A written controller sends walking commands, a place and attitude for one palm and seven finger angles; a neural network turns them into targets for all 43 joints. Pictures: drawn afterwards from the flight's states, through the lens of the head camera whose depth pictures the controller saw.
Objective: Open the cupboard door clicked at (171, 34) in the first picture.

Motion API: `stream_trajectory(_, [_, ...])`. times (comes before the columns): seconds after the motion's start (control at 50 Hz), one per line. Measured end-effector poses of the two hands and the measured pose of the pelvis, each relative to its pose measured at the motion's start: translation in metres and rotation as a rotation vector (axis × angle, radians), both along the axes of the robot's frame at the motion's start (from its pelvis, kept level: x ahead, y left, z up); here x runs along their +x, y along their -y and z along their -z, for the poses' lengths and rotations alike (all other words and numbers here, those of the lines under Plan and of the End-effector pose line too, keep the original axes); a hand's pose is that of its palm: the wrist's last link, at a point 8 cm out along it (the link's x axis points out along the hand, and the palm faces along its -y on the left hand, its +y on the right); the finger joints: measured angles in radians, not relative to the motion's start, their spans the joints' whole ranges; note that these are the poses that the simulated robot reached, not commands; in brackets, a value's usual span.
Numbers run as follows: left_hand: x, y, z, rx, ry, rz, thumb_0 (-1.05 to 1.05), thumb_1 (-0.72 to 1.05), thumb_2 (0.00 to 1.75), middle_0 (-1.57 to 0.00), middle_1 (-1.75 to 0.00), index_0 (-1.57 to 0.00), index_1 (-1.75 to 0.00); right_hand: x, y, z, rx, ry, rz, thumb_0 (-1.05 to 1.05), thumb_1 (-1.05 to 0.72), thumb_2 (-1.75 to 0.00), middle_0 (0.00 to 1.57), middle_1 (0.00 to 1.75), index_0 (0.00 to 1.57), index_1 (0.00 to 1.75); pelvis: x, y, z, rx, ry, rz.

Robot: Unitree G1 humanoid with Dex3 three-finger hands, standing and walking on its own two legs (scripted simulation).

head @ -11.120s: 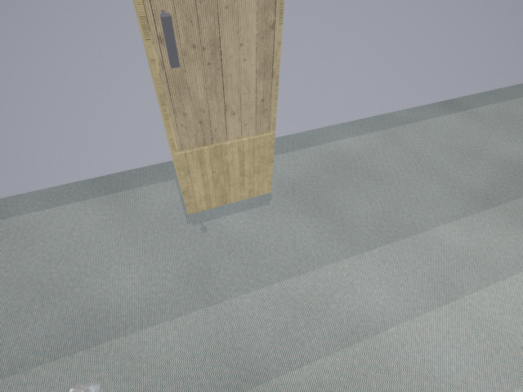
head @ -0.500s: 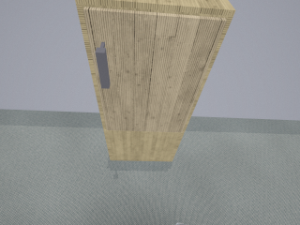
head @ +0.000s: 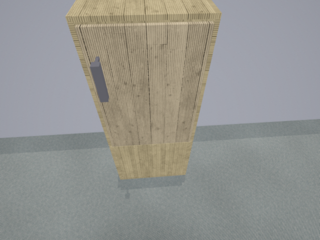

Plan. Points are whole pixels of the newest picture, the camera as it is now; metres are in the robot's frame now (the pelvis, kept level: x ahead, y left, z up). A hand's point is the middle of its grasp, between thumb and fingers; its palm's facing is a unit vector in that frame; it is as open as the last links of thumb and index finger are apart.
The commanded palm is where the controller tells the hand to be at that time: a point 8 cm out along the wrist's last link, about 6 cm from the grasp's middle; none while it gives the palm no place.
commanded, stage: look again from close up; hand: left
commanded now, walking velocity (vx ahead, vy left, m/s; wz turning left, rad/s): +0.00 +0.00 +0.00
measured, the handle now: (101, 79) +0.58 +0.23 +0.09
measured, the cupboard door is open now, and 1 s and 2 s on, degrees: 0 0 0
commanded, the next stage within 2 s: raise the hand with hooked fingers in 0.42 s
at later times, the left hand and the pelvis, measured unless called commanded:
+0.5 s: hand out of the picture +0.02 +0.17 -0.18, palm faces +0.00 -0.98 -0.20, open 7.4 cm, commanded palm none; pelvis +0.01 -0.01 +0.00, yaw -1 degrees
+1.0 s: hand (88, 233) +0.15 +0.18 -0.04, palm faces +0.22 -0.98 -0.03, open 8.9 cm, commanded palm +0.15 +0.24 -0.02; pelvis -0.02 -0.03 -0.08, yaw +3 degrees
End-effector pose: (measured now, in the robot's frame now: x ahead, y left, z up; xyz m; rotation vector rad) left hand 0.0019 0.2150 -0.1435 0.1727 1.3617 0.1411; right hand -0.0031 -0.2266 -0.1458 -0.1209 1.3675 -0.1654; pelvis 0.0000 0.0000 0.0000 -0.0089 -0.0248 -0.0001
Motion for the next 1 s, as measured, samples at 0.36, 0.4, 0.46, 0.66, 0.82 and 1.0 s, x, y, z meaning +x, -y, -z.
stream_trajectory(0.36, [0.012,-0.005,0.000,0.011,0.020,0.011,0.00,0.91,0.90,-0.20,-0.30,-0.19,-0.29,-0.012,-0.010,0.005,0.035,-0.033,-0.003,0.01,-0.90,-0.90,0.20,0.30,0.20,0.30,0.003,0.006,0.003,0.013,-0.014,0.008])
stream_trajectory(0.4, [0.014,-0.003,0.000,0.008,0.019,0.008,0.00,0.91,0.90,-0.20,-0.30,-0.19,-0.29,-0.004,-0.008,0.004,0.025,-0.024,-0.010,0.01,-0.91,-0.90,0.20,0.30,0.20,0.30,0.005,0.007,0.002,0.014,-0.014,0.009])
stream_trajectory(0.46, [0.016,-0.001,0.001,0.001,0.018,0.005,0.00,0.91,0.90,-0.20,-0.30,-0.19,-0.29,0.007,-0.001,0.002,0.007,-0.009,-0.015,0.02,-0.92,-0.90,0.20,0.30,0.20,0.30,0.008,0.008,0.002,0.015,-0.014,0.011])
stream_trajectory(0.66, [0.123,-0.018,-0.099,0.105,0.733,-0.117,0.02,0.91,0.88,-0.21,-0.32,-0.20,-0.31,0.097,0.025,-0.026,-0.095,0.447,-0.043,0.02,-0.91,-0.90,0.20,0.30,0.20,0.30,0.011,0.009,0.008,0.022,-0.039,-0.027])
stream_trajectory(0.82, [0.173,0.000,-0.146,-0.074,1.426,0.067,0.01,0.76,0.83,-0.21,-0.41,-0.20,-0.40,0.198,0.040,-0.049,-0.120,0.828,-0.182,0.01,-0.90,-0.90,0.20,0.30,0.20,0.30,-0.009,0.021,0.052,0.016,-0.196,-0.019])
stream_trajectory(1.0, [0.117,-0.014,-0.107,-0.007,1.283,-0.034,0.01,0.54,0.74,-0.23,-0.54,-0.22,-0.53,0.228,0.026,-0.039,-0.104,0.901,-0.266,0.01,-0.90,-0.90,0.20,0.30,0.20,0.30,-0.017,0.034,0.081,-0.019,-0.217,-0.048])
